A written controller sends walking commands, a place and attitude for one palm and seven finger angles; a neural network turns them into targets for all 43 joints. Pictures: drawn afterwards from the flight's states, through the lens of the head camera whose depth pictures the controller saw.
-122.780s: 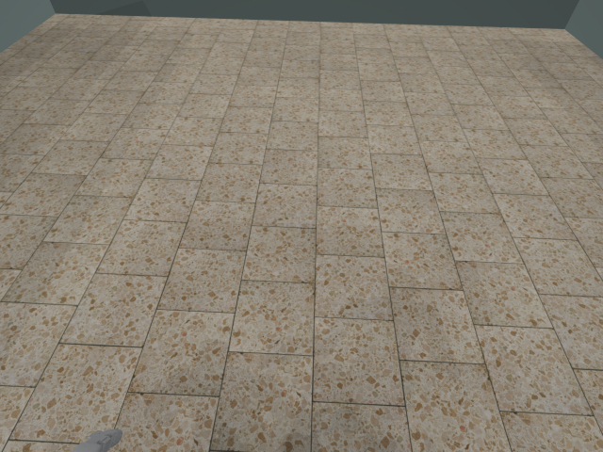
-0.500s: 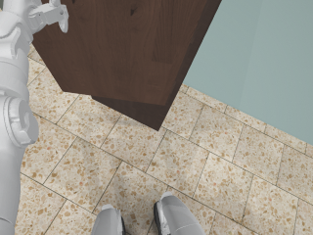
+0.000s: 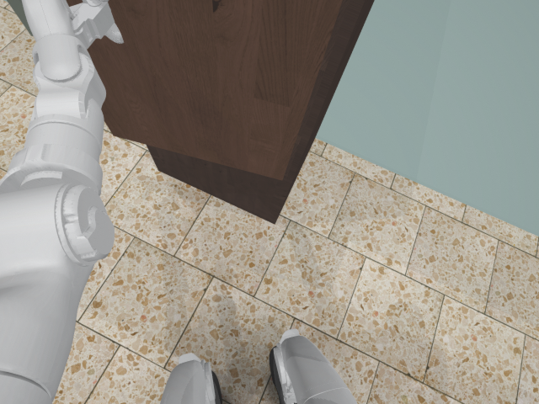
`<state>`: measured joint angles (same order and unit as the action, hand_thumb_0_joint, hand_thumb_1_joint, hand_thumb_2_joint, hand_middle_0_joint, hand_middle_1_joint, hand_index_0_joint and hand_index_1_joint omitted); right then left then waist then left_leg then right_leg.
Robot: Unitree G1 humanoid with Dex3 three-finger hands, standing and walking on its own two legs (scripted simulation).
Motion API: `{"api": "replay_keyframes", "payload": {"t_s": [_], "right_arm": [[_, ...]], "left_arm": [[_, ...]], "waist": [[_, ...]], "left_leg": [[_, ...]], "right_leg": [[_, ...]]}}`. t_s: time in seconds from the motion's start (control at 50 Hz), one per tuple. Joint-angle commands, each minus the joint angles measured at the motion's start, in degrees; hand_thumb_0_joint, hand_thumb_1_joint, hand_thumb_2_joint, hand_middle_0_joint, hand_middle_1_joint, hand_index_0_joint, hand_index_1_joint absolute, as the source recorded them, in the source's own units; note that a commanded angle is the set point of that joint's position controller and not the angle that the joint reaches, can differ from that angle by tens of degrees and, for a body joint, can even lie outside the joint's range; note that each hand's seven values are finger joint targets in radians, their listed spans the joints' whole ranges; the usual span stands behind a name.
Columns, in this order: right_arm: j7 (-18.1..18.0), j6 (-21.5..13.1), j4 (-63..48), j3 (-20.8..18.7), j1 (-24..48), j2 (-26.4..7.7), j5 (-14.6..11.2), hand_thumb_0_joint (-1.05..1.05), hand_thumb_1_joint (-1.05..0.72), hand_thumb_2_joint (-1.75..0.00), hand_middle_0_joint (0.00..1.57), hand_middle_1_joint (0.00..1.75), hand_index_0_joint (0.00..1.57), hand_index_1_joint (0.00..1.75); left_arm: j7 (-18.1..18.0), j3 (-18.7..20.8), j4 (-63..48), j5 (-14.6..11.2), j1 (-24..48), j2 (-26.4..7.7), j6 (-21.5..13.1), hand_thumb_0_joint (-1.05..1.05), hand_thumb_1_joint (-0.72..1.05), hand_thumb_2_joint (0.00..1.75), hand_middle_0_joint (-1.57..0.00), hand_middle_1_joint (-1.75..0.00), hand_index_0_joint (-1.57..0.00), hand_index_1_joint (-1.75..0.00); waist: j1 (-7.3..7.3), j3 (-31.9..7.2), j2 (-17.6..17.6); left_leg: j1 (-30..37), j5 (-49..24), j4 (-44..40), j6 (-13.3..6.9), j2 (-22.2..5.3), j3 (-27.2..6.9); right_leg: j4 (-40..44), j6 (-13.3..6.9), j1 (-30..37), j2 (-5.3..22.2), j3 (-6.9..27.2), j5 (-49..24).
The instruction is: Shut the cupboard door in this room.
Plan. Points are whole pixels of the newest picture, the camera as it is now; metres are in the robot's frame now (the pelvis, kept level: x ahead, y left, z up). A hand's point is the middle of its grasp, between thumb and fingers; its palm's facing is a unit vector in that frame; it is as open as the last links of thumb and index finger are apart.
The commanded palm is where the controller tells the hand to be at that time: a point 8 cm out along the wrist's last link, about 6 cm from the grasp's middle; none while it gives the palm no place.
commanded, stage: pull the fist back off the door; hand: left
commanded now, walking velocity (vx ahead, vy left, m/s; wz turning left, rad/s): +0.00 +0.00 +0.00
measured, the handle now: out of the picture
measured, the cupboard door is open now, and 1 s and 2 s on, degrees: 11 11 11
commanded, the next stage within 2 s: draw the hand back to the body in 0.64 s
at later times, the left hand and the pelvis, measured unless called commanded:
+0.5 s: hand (119, 76) +0.51 +0.09 +0.12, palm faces +0.10 -1.00 +0.00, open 3.1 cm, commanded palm +0.48 +0.13 +0.13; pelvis +0.00 -0.01 +0.03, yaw +2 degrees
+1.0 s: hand (86, 102) +0.46 +0.12 +0.14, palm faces +0.12 -0.99 -0.05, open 3.1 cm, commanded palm +0.41 +0.16 +0.16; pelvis +0.00 -0.01 +0.04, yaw +0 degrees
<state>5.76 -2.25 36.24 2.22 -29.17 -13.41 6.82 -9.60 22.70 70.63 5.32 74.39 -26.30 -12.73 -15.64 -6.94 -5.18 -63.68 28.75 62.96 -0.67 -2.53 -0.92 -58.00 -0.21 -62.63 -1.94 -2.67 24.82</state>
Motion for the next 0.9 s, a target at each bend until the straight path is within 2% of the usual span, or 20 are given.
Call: {"api": "replay_keyframes", "payload": {"t_s": [0.0, 0.02, 0.12, 0.14, 0.2, 0.28, 0.3, 0.32, 0.36, 0.42, 0.46, 0.52, 0.54, 0.56, 0.6, 0.64, 0.68, 0.74, 0.8, 0.88], "right_arm": [[-0.07, 1.18, -0.05, -5.82, -15.26, -12.03, -0.99, 0.00, -0.90, -0.90, 0.20, 0.30, 0.20, 0.30], [-0.43, 1.43, -0.18, -5.87, -14.79, -11.75, -1.53, 0.00, -0.90, -0.90, 0.20, 0.30, 0.20, 0.30], [-1.62, 1.31, -0.78, -5.27, -12.70, -10.64, -2.49, 0.00, -0.90, -0.90, 0.20, 0.30, 0.20, 0.30], [-1.49, 1.20, -0.83, -5.15, -12.16, -10.37, -2.30, 0.00, -0.90, -0.90, 0.20, 0.30, 0.20, 0.30], [-1.04, 1.22, -0.93, -5.40, -11.54, -10.19, -2.31, 0.00, -0.90, -0.90, 0.20, 0.30, 0.20, 0.30], [-0.95, 1.91, -1.84, -6.10, -9.80, -10.80, -3.10, 0.00, -0.90, -0.90, 0.20, 0.30, 0.20, 0.30], [-1.17, 2.04, -2.11, -6.23, -9.49, -10.76, -3.27, 0.00, -0.90, -0.90, 0.20, 0.30, 0.20, 0.30], [-1.36, 2.05, -2.42, -6.29, -8.79, -10.68, -3.54, 0.00, -0.90, -0.90, 0.20, 0.30, 0.20, 0.30], [-1.74, 1.81, -2.66, -6.32, -6.93, -10.27, -3.71, 0.00, -0.90, -0.90, 0.20, 0.30, 0.20, 0.30], [-2.13, 0.72, -1.93, -6.67, -4.83, -9.64, -3.64, 0.00, -0.90, -0.90, 0.20, 0.30, 0.20, 0.30], [-2.32, 0.07, -0.91, -6.88, -3.86, -9.53, -3.57, 0.00, -0.90, -0.90, 0.20, 0.30, 0.20, 0.30], [-2.69, -0.26, 0.25, -6.87, -3.12, -9.55, -3.65, 0.00, -0.90, -0.90, 0.20, 0.30, 0.20, 0.30], [-2.79, -0.09, 0.26, -6.69, -2.72, -9.51, -3.71, 0.00, -0.90, -0.90, 0.20, 0.30, 0.20, 0.30], [-2.94, 0.13, 0.44, -6.43, -2.58, -9.62, -3.81, 0.00, -0.90, -0.90, 0.20, 0.30, 0.20, 0.30], [-3.50, 0.62, 0.07, -6.20, -2.58, -10.19, -3.93, 0.00, -0.90, -0.90, 0.20, 0.30, 0.20, 0.30], [-3.84, 0.68, -0.49, -5.75, -1.67, -9.97, -4.08, 0.00, -0.90, -0.90, 0.20, 0.30, 0.20, 0.30], [-4.18, 0.45, -1.18, -5.48, -1.06, -9.98, -4.07, 0.00, -0.90, -0.90, 0.20, 0.30, 0.20, 0.30], [-4.07, -0.53, -1.53, -5.31, -0.55, -9.49, -3.64, 0.00, -0.90, -0.90, 0.20, 0.30, 0.20, 0.30], [-3.65, -0.63, -3.25, -5.62, -0.71, -9.80, -3.74, 0.00, -0.90, -0.90, 0.20, 0.30, 0.20, 0.30], [-3.96, 0.60, -5.77, -5.87, 0.65, -9.46, -5.29, 0.00, -0.90, -0.90, 0.20, 0.30, 0.20, 0.30]], "left_arm": [[1.05, -2.03, -14.39, 1.15, 31.71, -9.72, -6.18, 0.00, 0.90, 0.90, -1.30, -1.50, -1.30, -1.50], [2.30, -1.79, -14.51, 0.24, 31.76, -10.12, -6.01, 0.00, 0.90, 0.90, -1.30, -1.50, -1.30, -1.50], [3.82, 1.46, -12.91, -3.77, 23.76, -10.53, -7.83, 0.00, 0.90, 0.90, -1.30, -1.50, -1.30, -1.50], [3.63, -0.65, -12.95, -3.87, 22.31, -7.63, -8.64, 0.00, 0.90, 0.90, -1.30, -1.50, -1.30, -1.50], [3.19, -3.12, -9.00, -3.15, 13.58, -3.15, -10.28, 0.00, 0.90, 0.90, -1.30, -1.50, -1.30, -1.50], [3.96, -4.41, -5.86, -4.39, 5.20, 0.29, -8.78, 0.00, 0.90, 0.90, -1.30, -1.50, -1.30, -1.50], [4.33, -4.51, -7.65, -5.16, 5.61, 0.83, -9.04, 0.00, 0.90, 0.90, -1.30, -1.50, -1.30, -1.50], [4.57, -4.24, -8.56, -5.86, 4.89, 0.97, -9.28, 0.00, 0.90, 0.90, -1.30, -1.50, -1.30, -1.50], [4.60, -5.85, -13.04, -7.07, 8.79, 2.97, -10.85, 0.00, 0.90, 0.90, -1.30, -1.50, -1.30, -1.50], [3.50, -9.22, -23.11, -7.36, 15.94, 5.75, -16.00, 0.00, 0.90, 0.90, -1.30, -1.50, -1.30, -1.50], [2.45, -9.78, -25.66, -6.81, 16.47, 5.85, -18.51, 0.00, 0.90, 0.90, -1.30, -1.50, -1.30, -1.50], [1.36, -10.22, -23.42, -5.37, 14.11, 5.80, -18.47, 0.00, 0.90, 0.90, -1.30, -1.50, -1.30, -1.50], [1.06, -10.03, -19.84, -4.74, 11.11, 5.74, -17.28, 0.00, 0.90, 0.90, -1.30, -1.50, -1.30, -1.50], [0.71, -10.40, -17.58, -4.34, 11.53, 5.79, -15.98, 0.00, 0.90, 0.90, -1.30, -1.50, -1.30, -1.50], [-0.05, -8.02, -12.49, -3.84, 9.95, 3.13, -13.39, 0.00, 0.90, 0.90, -1.30, -1.50, -1.30, -1.50], [-0.63, -7.40, -9.97, -4.55, 11.07, 3.12, -11.44, 0.00, 0.90, 0.90, -1.30, -1.50, -1.30, -1.50], [-0.67, -5.13, -10.82, -5.76, 11.67, 1.02, -11.42, 0.00, 0.90, 0.90, -1.30, -1.50, -1.30, -1.50], [0.25, -5.96, -12.09, -6.33, 11.58, 2.84, -14.29, 0.00, 0.90, 0.90, -1.30, -1.50, -1.30, -1.50], [2.00, -2.73, -15.75, -5.69, 1.98, -0.94, -16.62, 0.00, 0.90, 0.90, -1.30, -1.50, -1.30, -1.50], [5.31, -5.82, -22.41, -6.50, -8.14, 1.64, -13.22, 0.00, 0.90, 0.90, -1.30, -1.50, -1.30, -1.50]], "waist": [[-2.29, -38.17, -3.97], [-1.60, -39.04, -4.49], [1.62, -33.86, -4.06], [1.04, -31.70, -4.02], [2.08, -25.28, -0.68], [2.76, -20.73, 5.39], [3.25, -21.57, 4.15], [3.79, -22.19, 5.44], [3.39, -22.04, 4.80], [3.01, -26.51, -1.31], [3.44, -29.31, -3.23], [3.58, -29.95, -1.89], [4.28, -27.60, -1.34], [3.26, -25.44, 0.98], [3.61, -21.83, 4.21], [3.31, -19.73, 6.34], [3.90, -21.16, 6.96], [4.01, -24.00, 6.44], [8.24, -28.44, 4.22], [9.81, -26.62, 4.89]], "left_leg": [[30.05, -33.03, -6.24, -0.58, 1.48, -2.21], [30.05, -32.24, -7.03, -0.60, 1.89, -1.56], [30.39, -30.72, -10.15, -0.46, 2.34, -0.51], [30.21, -30.44, -10.49, -0.49, 2.27, -0.23], [28.86, -28.76, -11.95, -0.56, 2.41, 0.32], [25.88, -24.90, -13.63, -0.83, 2.91, 1.61], [27.13, -25.52, -14.03, -0.78, 3.14, 1.73], [27.28, -24.74, -14.36, -0.78, 3.29, 1.78], [27.92, -22.60, -14.26, -0.83, 3.41, 1.82], [35.33, -24.22, -13.41, -0.26, 2.83, 0.52], [38.63, -26.42, -12.53, 0.20, 2.36, -0.35], [38.51, -26.46, -12.44, 0.39, 2.35, -0.63], [36.44, -24.88, -12.99, 0.45, 2.56, -0.41], [34.35, -22.87, -13.52, 0.16, 2.66, -0.28], [30.68, -19.15, -14.91, -0.18, 3.09, -0.09], [28.09, -16.42, -15.67, -0.42, 3.43, 0.38], [27.13, -16.13, -15.93, -0.47, 3.61, 0.52], [28.70, -18.52, -14.70, -0.34, 3.37, 0.51], [31.23, -22.52, -15.16, -0.21, 3.55, 1.25], [32.89, -22.50, -18.04, -0.34, 3.30, 2.49]], "right_leg": [[7.49, -0.53, 24.17, -1.49, 0.62, -30.96], [8.18, -0.43, 26.58, -1.43, 1.09, -31.97], [10.29, -0.56, 29.81, -1.54, 1.18, -32.18], [10.52, -0.42, 28.91, -1.47, 1.02, -31.92], [11.60, -0.58, 28.39, -1.38, 0.67, -29.91], [13.38, -0.30, 30.43, -1.18, 1.14, -29.15], [13.45, -0.47, 31.27, -1.03, 1.20, -29.84], [13.66, -0.36, 32.14, -1.01, 1.36, -29.40], [13.97, -0.21, 31.37, -0.92, 1.79, -27.68], [12.46, -0.41, 27.67, -0.89, 1.37, -25.65], [11.12, -0.60, 26.01, -0.78, 0.97, -25.16], [10.33, -0.45, 25.60, -0.50, 0.68, -24.60], [10.58, -0.57, 25.79, -0.42, 0.59, -23.57], [11.15, -0.32, 25.81, -0.34, 0.62, -22.85], [12.27, -0.33, 26.92, -0.30, 0.75, -20.62], [13.44, -0.09, 27.98, -0.22, 1.12, -19.54], [13.48, -0.12, 30.44, -0.10, 1.64, -20.10], [12.23, -0.16, 29.65, -0.11, 1.56, -21.68], [11.46, -0.79, 34.07, -0.26, 1.81, -25.21], [14.31, -0.69, 38.42, -0.55, 1.66, -26.76]]}}
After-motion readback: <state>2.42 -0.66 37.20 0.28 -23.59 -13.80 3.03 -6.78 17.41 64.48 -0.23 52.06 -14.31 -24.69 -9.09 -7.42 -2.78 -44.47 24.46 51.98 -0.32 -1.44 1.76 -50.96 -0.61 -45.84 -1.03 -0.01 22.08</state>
